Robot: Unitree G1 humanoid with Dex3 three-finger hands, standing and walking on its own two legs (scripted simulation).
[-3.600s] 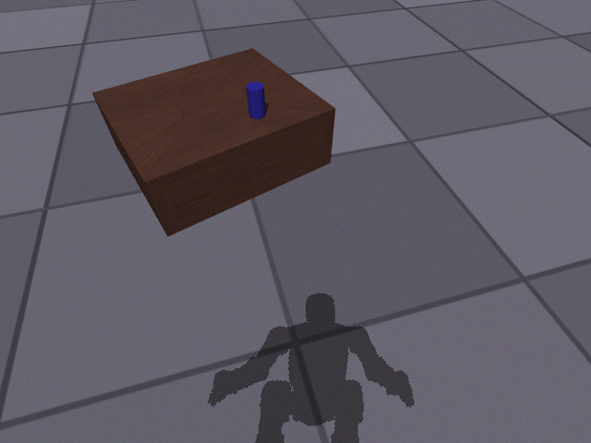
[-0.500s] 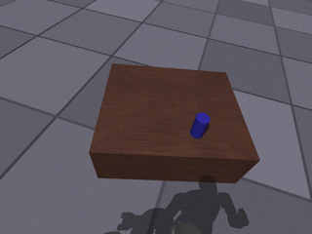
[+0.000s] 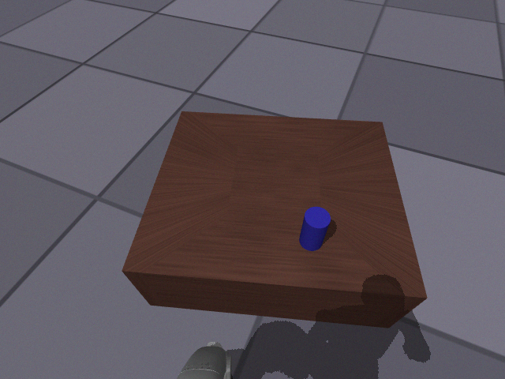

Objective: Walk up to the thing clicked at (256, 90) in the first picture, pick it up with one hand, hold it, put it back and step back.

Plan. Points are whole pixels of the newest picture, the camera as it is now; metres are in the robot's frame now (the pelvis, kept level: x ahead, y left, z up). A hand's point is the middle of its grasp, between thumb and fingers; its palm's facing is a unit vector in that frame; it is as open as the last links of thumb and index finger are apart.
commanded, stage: walk up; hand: right
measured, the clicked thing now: (314, 229) +0.58 -0.14 -0.36
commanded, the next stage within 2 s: stand in 1.62 s
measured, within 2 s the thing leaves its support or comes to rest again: neither
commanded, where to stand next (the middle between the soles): +0.12 +0.04 m, yaw +2 degrees
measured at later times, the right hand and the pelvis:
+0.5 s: hand (416, 376) +0.17 -0.26 -0.15, palm faces -0.06 +0.93 -0.36, open 7.4 cm; pelvis +0.03 +0.00 -0.01, yaw +3 degrees
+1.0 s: hand out of the picture +0.15 -0.23 -0.14, palm faces -0.05 +0.94 -0.33, open 7.4 cm; pelvis +0.05 +0.01 +0.02, yaw +3 degrees
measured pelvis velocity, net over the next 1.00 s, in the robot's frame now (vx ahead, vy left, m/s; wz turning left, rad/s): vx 0.05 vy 0.01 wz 0.05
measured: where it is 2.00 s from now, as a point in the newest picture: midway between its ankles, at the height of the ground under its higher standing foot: outside the picture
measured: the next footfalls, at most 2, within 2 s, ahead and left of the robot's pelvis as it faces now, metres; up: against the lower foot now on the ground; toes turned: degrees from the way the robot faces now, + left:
left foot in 0.10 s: +0.11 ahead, +0.14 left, +0.00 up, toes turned +3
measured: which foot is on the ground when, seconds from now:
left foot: up 0.00-0.08, down 0.10-1.00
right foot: down 0.00-1.00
